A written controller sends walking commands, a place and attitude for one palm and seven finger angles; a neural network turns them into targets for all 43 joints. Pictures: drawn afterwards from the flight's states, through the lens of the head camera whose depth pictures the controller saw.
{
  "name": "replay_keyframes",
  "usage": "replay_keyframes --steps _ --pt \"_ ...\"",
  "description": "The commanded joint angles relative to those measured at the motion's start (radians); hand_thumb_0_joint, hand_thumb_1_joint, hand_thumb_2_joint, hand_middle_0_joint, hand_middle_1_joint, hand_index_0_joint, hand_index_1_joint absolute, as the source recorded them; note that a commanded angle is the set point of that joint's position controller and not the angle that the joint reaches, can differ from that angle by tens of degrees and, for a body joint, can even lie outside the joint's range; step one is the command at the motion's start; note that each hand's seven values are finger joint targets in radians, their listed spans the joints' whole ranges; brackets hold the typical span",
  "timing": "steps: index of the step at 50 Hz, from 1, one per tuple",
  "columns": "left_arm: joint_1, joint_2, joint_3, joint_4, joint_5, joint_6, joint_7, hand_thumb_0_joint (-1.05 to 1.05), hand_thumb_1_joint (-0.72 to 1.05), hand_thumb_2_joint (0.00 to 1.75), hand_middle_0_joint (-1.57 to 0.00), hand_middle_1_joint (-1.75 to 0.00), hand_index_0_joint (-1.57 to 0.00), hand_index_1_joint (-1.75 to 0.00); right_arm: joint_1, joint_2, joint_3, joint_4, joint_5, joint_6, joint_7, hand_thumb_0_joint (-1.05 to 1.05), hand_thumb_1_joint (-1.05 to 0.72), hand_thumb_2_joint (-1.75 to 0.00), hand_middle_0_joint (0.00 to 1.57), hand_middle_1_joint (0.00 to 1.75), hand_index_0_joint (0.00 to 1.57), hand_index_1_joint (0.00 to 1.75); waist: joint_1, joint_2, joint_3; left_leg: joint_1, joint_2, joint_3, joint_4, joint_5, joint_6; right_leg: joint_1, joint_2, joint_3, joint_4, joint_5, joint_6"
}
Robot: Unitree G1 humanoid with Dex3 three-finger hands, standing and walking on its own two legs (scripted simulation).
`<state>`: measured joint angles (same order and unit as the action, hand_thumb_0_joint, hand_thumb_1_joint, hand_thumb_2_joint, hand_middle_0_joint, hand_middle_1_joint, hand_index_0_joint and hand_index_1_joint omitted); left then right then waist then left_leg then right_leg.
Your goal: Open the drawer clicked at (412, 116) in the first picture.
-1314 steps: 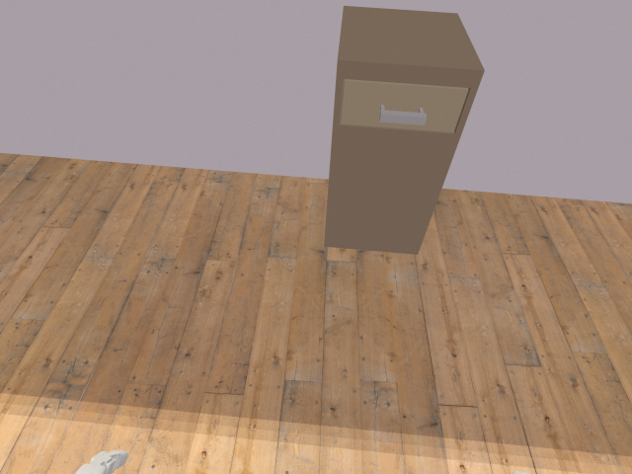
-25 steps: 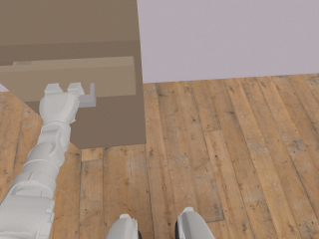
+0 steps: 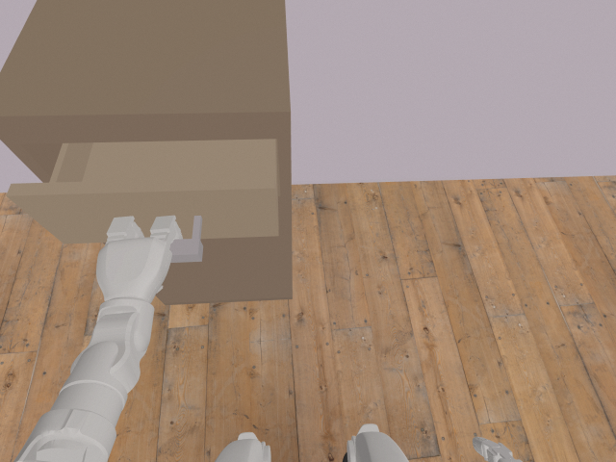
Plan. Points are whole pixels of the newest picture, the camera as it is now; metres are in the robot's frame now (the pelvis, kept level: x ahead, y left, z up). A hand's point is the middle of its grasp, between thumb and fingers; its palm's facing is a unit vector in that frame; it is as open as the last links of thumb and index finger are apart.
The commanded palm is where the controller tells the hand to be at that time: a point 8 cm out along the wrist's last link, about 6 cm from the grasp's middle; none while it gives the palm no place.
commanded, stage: pull the drawer open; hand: left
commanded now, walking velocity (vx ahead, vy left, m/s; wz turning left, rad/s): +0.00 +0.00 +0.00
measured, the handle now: (156, 237) +0.42 +0.23 -0.04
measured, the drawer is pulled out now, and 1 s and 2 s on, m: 0.08 0.19 0.30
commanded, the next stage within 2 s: none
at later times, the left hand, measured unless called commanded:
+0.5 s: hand (146, 319) +0.31 +0.23 -0.06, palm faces -0.05 -0.05 -1.00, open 5.8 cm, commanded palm +0.27 +0.22 -0.01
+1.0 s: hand (142, 356) +0.26 +0.22 -0.06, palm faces -0.06 -0.05 -1.00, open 5.8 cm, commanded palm +0.22 +0.22 -0.01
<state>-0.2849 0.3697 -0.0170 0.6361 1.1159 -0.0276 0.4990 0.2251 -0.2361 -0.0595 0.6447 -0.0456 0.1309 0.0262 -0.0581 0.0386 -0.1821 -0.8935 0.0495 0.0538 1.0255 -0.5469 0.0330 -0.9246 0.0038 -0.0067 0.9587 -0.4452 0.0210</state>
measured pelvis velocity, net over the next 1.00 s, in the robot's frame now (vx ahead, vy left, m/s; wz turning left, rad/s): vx -0.01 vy -0.02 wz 0.01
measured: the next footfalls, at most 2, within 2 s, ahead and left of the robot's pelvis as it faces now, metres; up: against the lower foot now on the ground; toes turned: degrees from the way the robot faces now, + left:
none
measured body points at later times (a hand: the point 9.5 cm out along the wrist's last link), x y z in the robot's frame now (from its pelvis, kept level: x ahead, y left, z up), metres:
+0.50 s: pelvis -0.02 -0.01 +0.00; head +0.08 -0.01 +0.44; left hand +0.30 +0.23 -0.01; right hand +0.10 -0.27 -0.13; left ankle -0.05 +0.09 -0.67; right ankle -0.01 -0.14 -0.67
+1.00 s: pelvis -0.01 -0.02 -0.01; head +0.08 -0.03 +0.44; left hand +0.25 +0.22 +0.00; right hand +0.14 -0.27 -0.13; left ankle -0.05 +0.09 -0.67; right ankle -0.01 -0.14 -0.67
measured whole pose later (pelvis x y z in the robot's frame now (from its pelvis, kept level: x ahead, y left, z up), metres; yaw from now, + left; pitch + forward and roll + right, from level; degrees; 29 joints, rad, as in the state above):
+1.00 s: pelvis -0.01 -0.02 -0.01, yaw +1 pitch +20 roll +0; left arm 0.09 0.33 -0.02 0.36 1.11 0.00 0.54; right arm 0.18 -0.23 -0.05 0.61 -0.04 0.07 0.00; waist -0.02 0.03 -0.18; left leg -0.85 0.05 0.05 1.05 -0.55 0.00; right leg -0.90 0.01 -0.01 1.03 -0.47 -0.01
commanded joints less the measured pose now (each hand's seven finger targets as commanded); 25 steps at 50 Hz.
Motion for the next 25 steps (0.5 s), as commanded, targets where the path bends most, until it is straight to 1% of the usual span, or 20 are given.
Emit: replay_keyframes --steps 1,4,5,6,7,8,10,11,12,14,15,16,17,18,20,21,22,23,24,25 --pt "-0.049 0.15 0.085 -0.145 -0.02 0.025 0.043 0.0 0.9 0.9 -0.4 -1.35 -0.4 -1.35 0.089 -0.156 -0.056 -0.072 -0.005 -0.019 -0.009 0.0 -0.9 -0.9 0.2 0.3 0.2 0.3 0.036 0.024 -0.382 0.3 -0.025 -0.05 -0.079 0.747 -0.016 0.247 0.039 -0.051 -0.032 0.542 -0.062" --pt "-0.034 0.146 0.077 -0.172 -0.015 0.031 0.046 0.0 0.9 0.9 -0.4 -1.35 -0.4 -1.35 0.084 -0.152 -0.055 -0.079 -0.005 -0.022 -0.01 0.0 -0.9 -0.9 0.2 0.3 0.2 0.3 0.042 0.033 -0.4 0.313 -0.026 -0.045 -0.081 0.749 -0.016 0.256 0.038 -0.05 -0.031 0.548 -0.062" --pt "0.003 0.138 0.074 -0.171 -0.017 0.034 0.044 0.0 0.9 0.9 -0.4 -1.35 -0.4 -1.35 0.081 -0.15 -0.055 -0.082 -0.004 -0.024 -0.011 0.0 -0.9 -0.9 0.2 0.3 0.2 0.3 0.047 0.029 -0.403 0.314 -0.028 -0.042 -0.081 0.746 -0.017 0.266 0.039 -0.049 -0.033 0.55 -0.062" --pt "0.02 0.157 0.095 -0.194 -0.024 0.034 0.043 0.0 0.9 0.9 -0.4 -1.35 -0.4 -1.35 0.075 -0.154 -0.054 -0.087 -0.005 -0.026 -0.012 0.0 -0.9 -0.9 0.2 0.3 0.2 0.3 0.056 0.035 -0.41 0.322 -0.026 -0.049 -0.084 0.772 -0.017 0.274 0.038 -0.048 -0.029 0.56 -0.064" --pt "0.046 0.141 0.08 -0.201 -0.021 0.035 0.042 0.0 0.9 0.9 -0.4 -1.35 -0.4 -1.35 0.074 -0.148 -0.053 -0.09 -0.002 -0.026 -0.011 0.0 -0.9 -0.9 0.2 0.3 0.2 0.3 0.056 0.038 -0.42 0.333 -0.025 -0.05 -0.084 0.776 -0.019 0.271 0.038 -0.049 -0.027 0.555 -0.062" --pt "0.07 0.127 0.072 -0.201 -0.026 0.038 0.042 0.0 0.9 0.9 -0.4 -1.35 -0.4 -1.35 0.068 -0.147 -0.052 -0.094 0.0 -0.028 -0.01 0.0 -0.9 -0.9 0.2 0.3 0.2 0.3 0.056 0.041 -0.397 0.33 -0.025 -0.048 -0.087 0.766 -0.02 0.262 0.04 -0.05 -0.032 0.543 -0.063" --pt "0.071 0.113 0.061 -0.218 -0.029 0.035 0.042 0.0 0.9 0.9 -0.4 -1.35 -0.4 -1.35 0.06 -0.147 -0.052 -0.097 -0.001 -0.033 -0.011 0.0 -0.9 -0.9 0.2 0.3 0.2 0.3 0.047 0.015 -0.379 0.311 -0.027 -0.042 -0.092 0.705 -0.017 0.267 0.04 -0.05 -0.044 0.524 -0.061" --pt "0.083 0.14 0.086 -0.219 -0.031 0.034 0.041 0.0 0.9 0.9 -0.4 -1.35 -0.4 -1.35 0.053 -0.15 -0.049 -0.095 -0.002 -0.034 -0.014 0.0 -0.9 -0.9 0.2 0.3 0.2 0.3 0.056 0.011 -0.377 0.296 -0.03 -0.045 -0.093 0.694 -0.016 0.273 0.041 -0.048 -0.038 0.518 -0.064" --pt "0.083 0.127 0.073 -0.219 -0.023 0.032 0.043 0.0 0.9 0.9 -0.4 -1.35 -0.4 -1.35 0.049 -0.146 -0.05 -0.097 -0.001 -0.036 -0.016 0.0 -0.9 -0.9 0.2 0.3 0.2 0.3 0.049 0.013 -0.364 0.298 -0.029 -0.043 -0.092 0.686 -0.016 0.262 0.039 -0.047 -0.039 0.519 -0.062" --pt "0.106 0.126 0.075 -0.239 -0.019 0.027 0.048 0.0 0.9 0.9 -0.4 -1.35 -0.4 -1.35 0.042 -0.146 -0.048 -0.102 -0.001 -0.04 -0.016 0.0 -0.9 -0.9 0.2 0.3 0.2 0.3 0.058 0.023 -0.364 0.293 -0.031 -0.043 -0.096 0.659 -0.018 0.255 0.04 -0.049 -0.036 0.488 -0.064" --pt "0.098 0.103 0.051 -0.237 -0.014 0.026 0.051 0.0 0.9 0.9 -0.4 -1.35 -0.4 -1.35 0.037 -0.143 -0.047 -0.102 -0.001 -0.042 -0.016 0.0 -0.9 -0.9 0.2 0.3 0.2 0.3 0.047 0.021 -0.344 0.29 -0.031 -0.045 -0.098 0.635 -0.019 0.237 0.042 -0.053 -0.038 0.463 -0.066" --pt "0.09 0.107 0.059 -0.243 -0.014 0.026 0.054 0.0 0.9 0.9 -0.4 -1.35 -0.4 -1.35 0.03 -0.146 -0.048 -0.101 -0.003 -0.044 -0.016 0.0 -0.9 -0.9 0.2 0.3 0.2 0.3 0.048 0.036 -0.337 0.293 -0.028 -0.05 -0.097 0.639 -0.019 0.221 0.041 -0.054 -0.036 0.446 -0.068" --pt "0.086 0.098 0.047 -0.248 -0.006 0.025 0.059 0.0 0.9 0.9 -0.4 -1.35 -0.4 -1.35 0.029 -0.143 -0.048 -0.101 -0.003 -0.044 -0.016 0.0 -0.9 -0.9 0.2 0.3 0.2 0.3 0.046 0.038 -0.336 0.297 -0.028 -0.051 -0.097 0.625 -0.02 0.205 0.042 -0.055 -0.033 0.425 -0.067" --pt "0.089 0.081 0.034 -0.244 -0.008 0.025 0.061 0.0 0.9 0.9 -0.4 -1.35 -0.4 -1.35 0.031 -0.141 -0.05 -0.101 -0.004 -0.048 -0.016 0.0 -0.9 -0.9 0.2 0.3 0.2 0.3 0.041 0.023 -0.332 0.293 -0.029 -0.05 -0.094 0.608 -0.019 0.204 0.043 -0.057 -0.034 0.417 -0.068" --pt "0.115 0.096 0.05 -0.261 -0.011 0.026 0.068 0.0 0.9 0.9 -0.4 -1.35 -0.4 -1.35 0.027 -0.141 -0.05 -0.104 -0.005 -0.052 -0.016 0.0 -0.9 -0.9 0.2 0.3 0.2 0.3 0.052 0.026 -0.345 0.288 -0.034 -0.042 -0.095 0.59 -0.018 0.226 0.042 -0.053 -0.035 0.426 -0.069" --pt "0.124 0.114 0.068 -0.26 -0.015 0.029 0.069 0.0 0.9 0.9 -0.4 -1.35 -0.4 -1.35 0.02 -0.146 -0.049 -0.104 -0.005 -0.052 -0.018 0.0 -0.9 -0.9 0.2 0.3 0.2 0.3 0.054 0.012 -0.352 0.279 -0.037 -0.046 -0.093 0.579 -0.017 0.234 0.042 -0.052 -0.031 0.426 -0.069" --pt "0.126 0.111 0.064 -0.26 -0.011 0.03 0.069 0.0 0.9 0.9 -0.4 -1.35 -0.4 -1.35 0.02 -0.142 -0.047 -0.106 -0.003 -0.052 -0.021 0.0 -0.9 -0.9 0.2 0.3 0.2 0.3 0.056 0.003 -0.354 0.273 -0.039 -0.043 -0.092 0.573 -0.016 0.238 0.041 -0.048 -0.03 0.432 -0.067" --pt "0.14 0.1 0.056 -0.254 -0.013 0.032 0.068 0.0 0.9 0.9 -0.4 -1.35 -0.4 -1.35 0.017 -0.141 -0.047 -0.108 -0.002 -0.055 -0.022 0.0 -0.9 -0.9 0.2 0.3 0.2 0.3 0.052 -0.012 -0.329 0.256 -0.042 -0.041 -0.095 0.534 -0.017 0.238 0.042 -0.049 -0.035 0.417 -0.067" --pt "0.109 0.088 0.037 -0.272 -0.014 0.028 0.068 0.0 0.9 0.9 -0.4 -1.35 -0.4 -1.35 0.01 -0.14 -0.046 -0.108 -0.002 -0.058 -0.024 0.0 -0.9 -0.9 0.2 0.3 0.2 0.3 0.044 0.003 -0.332 0.253 -0.044 -0.039 -0.096 0.505 -0.015 0.229 0.04 -0.049 -0.039 0.403 -0.067" --pt "0.129 0.109 0.059 -0.26 -0.015 0.029 0.068 0.0 0.9 0.9 -0.4 -1.35 -0.4 -1.35 0.007 -0.141 -0.046 -0.107 -0.001 -0.061 -0.026 0.0 -0.9 -0.9 0.2 0.3 0.2 0.3 0.054 -0.008 -0.321 0.241 -0.048 -0.034 -0.098 0.48 -0.014 0.239 0.039 -0.046 -0.039 0.392 -0.068"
